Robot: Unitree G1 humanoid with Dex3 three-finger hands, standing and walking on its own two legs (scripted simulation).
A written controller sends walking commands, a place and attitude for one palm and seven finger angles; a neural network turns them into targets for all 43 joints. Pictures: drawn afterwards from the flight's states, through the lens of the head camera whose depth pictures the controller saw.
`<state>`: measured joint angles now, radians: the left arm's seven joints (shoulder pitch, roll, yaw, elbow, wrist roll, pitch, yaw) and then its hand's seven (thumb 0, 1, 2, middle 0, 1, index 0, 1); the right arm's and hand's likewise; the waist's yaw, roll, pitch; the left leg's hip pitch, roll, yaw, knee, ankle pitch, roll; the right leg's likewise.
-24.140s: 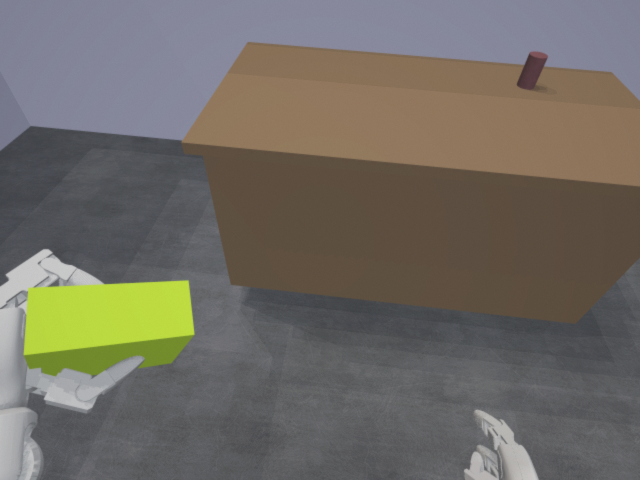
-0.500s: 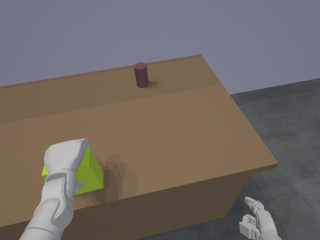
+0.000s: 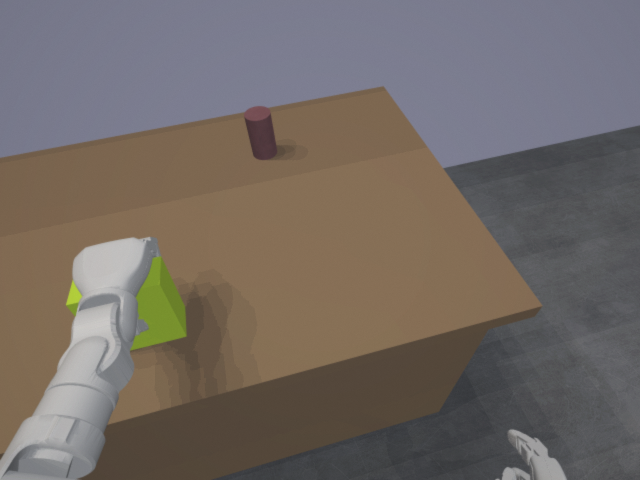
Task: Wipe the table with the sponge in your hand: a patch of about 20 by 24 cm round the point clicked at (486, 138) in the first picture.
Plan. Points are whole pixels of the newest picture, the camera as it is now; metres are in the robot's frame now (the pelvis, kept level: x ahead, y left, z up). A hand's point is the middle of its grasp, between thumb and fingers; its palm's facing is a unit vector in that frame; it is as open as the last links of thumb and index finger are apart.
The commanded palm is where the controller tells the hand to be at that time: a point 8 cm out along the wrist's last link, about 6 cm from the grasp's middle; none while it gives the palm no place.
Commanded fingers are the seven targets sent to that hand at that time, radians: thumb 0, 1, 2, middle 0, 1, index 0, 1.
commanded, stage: wipe forward along the first lane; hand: left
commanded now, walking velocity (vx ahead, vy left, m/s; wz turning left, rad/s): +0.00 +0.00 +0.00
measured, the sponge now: (139, 315) +0.31 +0.31 -0.01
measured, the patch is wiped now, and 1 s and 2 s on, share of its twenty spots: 0.35 0.55 0.60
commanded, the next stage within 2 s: slide across to the middle lane in 0.96 s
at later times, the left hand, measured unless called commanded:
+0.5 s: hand (130, 259) +0.38 +0.33 +0.04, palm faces -0.12 +0.02 -0.99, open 9.6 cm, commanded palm +0.36 +0.32 +0.07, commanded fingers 0.00 0.10 1.30 -1.20 -1.60 -1.20 -1.60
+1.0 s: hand (129, 234) +0.43 +0.35 +0.04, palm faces -0.14 +0.02 -0.99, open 9.6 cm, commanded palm +0.42 +0.34 +0.07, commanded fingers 0.00 0.10 1.30 -1.20 -1.60 -1.20 -1.60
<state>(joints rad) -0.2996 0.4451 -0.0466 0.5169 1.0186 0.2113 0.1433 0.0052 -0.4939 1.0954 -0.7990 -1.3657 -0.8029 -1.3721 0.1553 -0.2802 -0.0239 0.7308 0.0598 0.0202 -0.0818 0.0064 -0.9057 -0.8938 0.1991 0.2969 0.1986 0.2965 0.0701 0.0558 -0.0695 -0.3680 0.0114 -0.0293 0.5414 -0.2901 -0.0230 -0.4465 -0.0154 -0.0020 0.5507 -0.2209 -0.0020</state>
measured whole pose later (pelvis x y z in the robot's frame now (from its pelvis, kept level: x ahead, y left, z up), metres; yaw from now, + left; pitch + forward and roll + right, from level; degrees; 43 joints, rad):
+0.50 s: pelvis -0.01 +0.00 -0.01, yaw +0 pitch +11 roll +0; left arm -0.57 0.54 0.00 0.85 1.04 0.11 0.17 0.01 -0.51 1.12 -0.80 -1.37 -0.80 -1.38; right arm 0.21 -0.28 -0.02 0.74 0.07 0.03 -0.08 0.00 -0.91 -0.89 0.20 0.30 0.20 0.30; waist 0.01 0.03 -0.08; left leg -0.49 0.01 -0.03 0.60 -0.29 -0.02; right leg -0.56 -0.01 0.00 0.58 -0.21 0.00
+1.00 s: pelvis +0.00 +0.02 -0.01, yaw -1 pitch +15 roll -1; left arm -0.74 0.62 0.03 1.04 1.07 0.08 0.18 0.02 -0.51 1.12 -0.80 -1.37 -0.80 -1.39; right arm 0.26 -0.28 -0.03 0.75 0.06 0.06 -0.06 0.00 -0.91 -0.89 0.20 0.30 0.20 0.30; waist -0.04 0.02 -0.10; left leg -0.57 0.01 -0.02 0.64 -0.32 0.00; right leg -0.62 -0.02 0.01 0.58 -0.21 0.02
